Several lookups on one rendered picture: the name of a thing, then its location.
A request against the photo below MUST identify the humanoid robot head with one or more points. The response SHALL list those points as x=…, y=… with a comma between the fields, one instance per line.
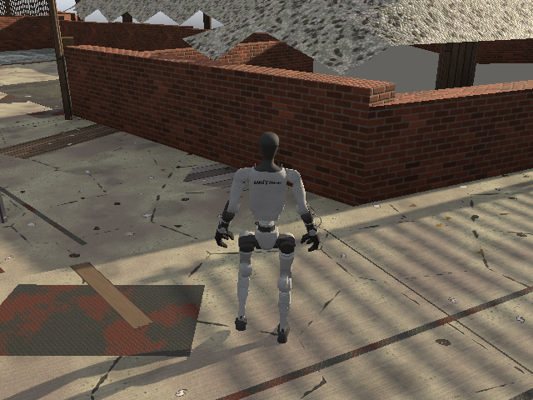
x=268, y=144

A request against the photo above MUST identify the robot left forearm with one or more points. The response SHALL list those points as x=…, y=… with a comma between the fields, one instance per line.
x=225, y=220

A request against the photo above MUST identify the robot left shin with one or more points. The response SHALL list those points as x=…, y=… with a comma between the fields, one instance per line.
x=242, y=292

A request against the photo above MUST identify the robot left upper arm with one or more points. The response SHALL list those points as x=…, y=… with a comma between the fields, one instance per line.
x=241, y=176

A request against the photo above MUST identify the robot left hand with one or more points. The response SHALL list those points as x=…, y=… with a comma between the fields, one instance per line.
x=225, y=235

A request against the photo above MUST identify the robot right forearm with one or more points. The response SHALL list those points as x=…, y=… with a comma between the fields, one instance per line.
x=309, y=222

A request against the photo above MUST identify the robot right upper arm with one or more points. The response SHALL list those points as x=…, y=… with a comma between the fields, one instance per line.
x=293, y=176

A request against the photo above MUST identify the robot right hand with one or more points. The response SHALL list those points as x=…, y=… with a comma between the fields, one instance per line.
x=313, y=239

